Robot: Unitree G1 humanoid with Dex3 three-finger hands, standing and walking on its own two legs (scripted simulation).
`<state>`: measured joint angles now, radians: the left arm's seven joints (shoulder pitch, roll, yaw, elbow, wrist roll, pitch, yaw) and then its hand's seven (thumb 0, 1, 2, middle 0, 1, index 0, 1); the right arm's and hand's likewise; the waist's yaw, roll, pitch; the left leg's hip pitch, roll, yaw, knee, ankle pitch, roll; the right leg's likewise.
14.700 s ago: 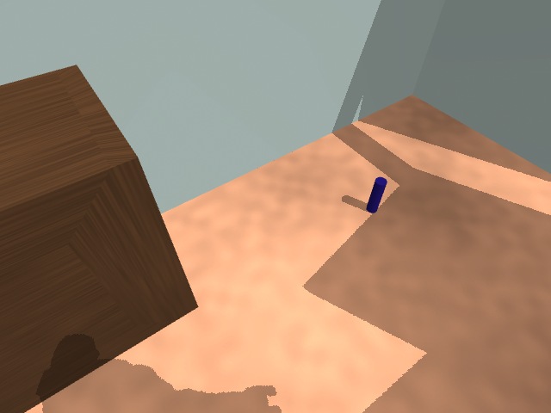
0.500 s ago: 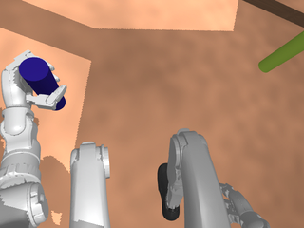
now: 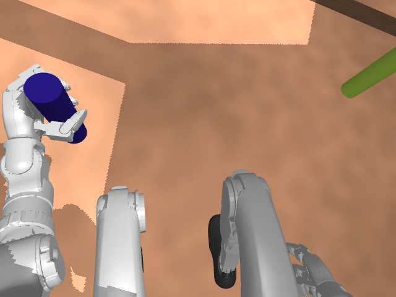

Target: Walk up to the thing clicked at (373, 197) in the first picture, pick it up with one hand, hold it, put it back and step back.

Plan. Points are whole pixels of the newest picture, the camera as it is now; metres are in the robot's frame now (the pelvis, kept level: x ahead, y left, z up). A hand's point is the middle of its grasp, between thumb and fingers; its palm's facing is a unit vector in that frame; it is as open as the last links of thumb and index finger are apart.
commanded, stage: lift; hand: left
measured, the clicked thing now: (62, 114) +0.46 +0.22 -0.06
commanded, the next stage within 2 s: none
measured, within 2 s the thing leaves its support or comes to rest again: neither
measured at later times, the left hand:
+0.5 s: hand (38, 97) +0.43 +0.21 +0.06, palm faces +0.04 -1.00 -0.05, open 8.0 cm
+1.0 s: hand out of the picture +0.41 +0.19 +0.25, palm faces +0.08 -1.00 -0.03, open 7.9 cm
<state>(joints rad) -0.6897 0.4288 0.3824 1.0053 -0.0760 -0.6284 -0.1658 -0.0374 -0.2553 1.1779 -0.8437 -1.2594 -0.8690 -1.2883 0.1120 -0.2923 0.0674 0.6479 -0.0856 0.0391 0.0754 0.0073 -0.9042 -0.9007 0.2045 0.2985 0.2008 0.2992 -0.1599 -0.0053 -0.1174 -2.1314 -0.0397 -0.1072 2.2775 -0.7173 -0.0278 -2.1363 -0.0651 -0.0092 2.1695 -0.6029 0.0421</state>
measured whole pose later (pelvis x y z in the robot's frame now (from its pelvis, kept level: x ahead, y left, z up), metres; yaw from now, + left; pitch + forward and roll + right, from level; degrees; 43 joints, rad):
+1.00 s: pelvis +0.05 +0.00 +0.22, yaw +1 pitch +25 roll -3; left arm -0.20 0.27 0.18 0.32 -0.19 -0.25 -0.09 -0.04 -0.25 1.18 -0.85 -1.25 -0.87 -1.28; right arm 0.17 -0.24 0.00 0.60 0.05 -0.04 -0.04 0.01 -0.90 -0.90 0.20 0.30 0.20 0.30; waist -0.05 0.02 -0.18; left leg -1.32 0.02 -0.07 1.54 -0.65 -0.02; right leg -1.34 -0.04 -0.03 1.47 -0.55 0.03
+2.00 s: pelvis +0.09 +0.00 +0.34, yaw +1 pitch +11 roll -2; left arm -0.12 0.23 0.15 0.40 -0.20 -0.32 -0.13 -0.04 -0.25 1.16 -0.87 -1.22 -0.89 -1.25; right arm 0.24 -0.22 0.00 0.66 0.02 -0.05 -0.05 0.01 -0.90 -0.89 0.20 0.30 0.20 0.30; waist -0.03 0.01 -0.06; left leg -0.69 0.04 -0.04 1.00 -0.51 -0.02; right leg -0.71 -0.03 -0.03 0.94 -0.42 0.02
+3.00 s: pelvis +0.09 -0.01 +0.36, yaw +2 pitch +6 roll -1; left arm -0.09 0.20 0.14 0.41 -0.19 -0.34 -0.14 -0.03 -0.21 1.12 -0.86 -1.20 -0.88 -1.23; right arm 0.22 -0.22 0.00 0.67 0.01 -0.03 -0.05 0.01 -0.91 -0.90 0.20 0.30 0.20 0.30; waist -0.02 0.01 -0.01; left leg -0.51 0.04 -0.03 0.85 -0.45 -0.03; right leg -0.54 -0.02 -0.03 0.81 -0.37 0.01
